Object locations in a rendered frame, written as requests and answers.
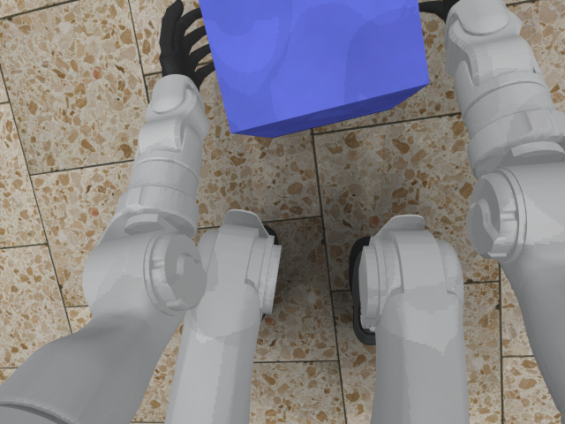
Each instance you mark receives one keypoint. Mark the robot left hand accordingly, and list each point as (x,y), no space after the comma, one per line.
(175,46)

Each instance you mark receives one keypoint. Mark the right robot upper arm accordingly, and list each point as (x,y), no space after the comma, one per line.
(517,217)

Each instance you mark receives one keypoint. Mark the right robot shin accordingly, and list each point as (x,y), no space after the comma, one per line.
(451,264)

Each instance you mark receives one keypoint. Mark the robot right hand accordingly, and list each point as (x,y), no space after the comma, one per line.
(440,8)

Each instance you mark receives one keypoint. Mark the carton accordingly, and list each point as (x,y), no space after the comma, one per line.
(285,66)

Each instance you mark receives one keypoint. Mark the right robot forearm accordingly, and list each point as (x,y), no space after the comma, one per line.
(503,97)

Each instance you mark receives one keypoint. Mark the left robot forearm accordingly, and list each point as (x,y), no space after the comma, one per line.
(166,168)

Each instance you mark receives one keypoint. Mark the left robot upper arm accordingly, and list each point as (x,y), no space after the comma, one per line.
(138,289)

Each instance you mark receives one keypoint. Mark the left robot thigh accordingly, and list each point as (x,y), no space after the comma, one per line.
(213,374)

